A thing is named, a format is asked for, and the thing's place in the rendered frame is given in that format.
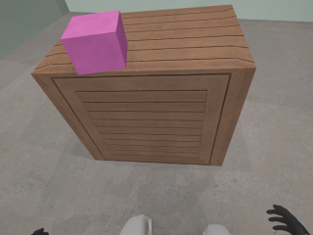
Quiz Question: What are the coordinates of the carton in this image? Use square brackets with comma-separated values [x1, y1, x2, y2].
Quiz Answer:
[61, 10, 128, 75]

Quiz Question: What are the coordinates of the robot right hand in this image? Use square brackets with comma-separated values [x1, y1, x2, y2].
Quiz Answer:
[267, 205, 310, 235]

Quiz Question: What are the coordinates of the robot thigh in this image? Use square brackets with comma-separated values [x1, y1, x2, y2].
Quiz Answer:
[119, 215, 154, 235]
[202, 224, 231, 235]

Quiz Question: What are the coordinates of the left robot thigh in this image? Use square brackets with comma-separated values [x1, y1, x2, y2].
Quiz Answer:
[119, 215, 154, 235]

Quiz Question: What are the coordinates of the right robot thigh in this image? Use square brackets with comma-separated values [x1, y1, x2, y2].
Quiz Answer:
[202, 224, 231, 235]

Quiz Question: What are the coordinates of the pedestal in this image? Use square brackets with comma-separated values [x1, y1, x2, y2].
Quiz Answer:
[31, 4, 256, 166]

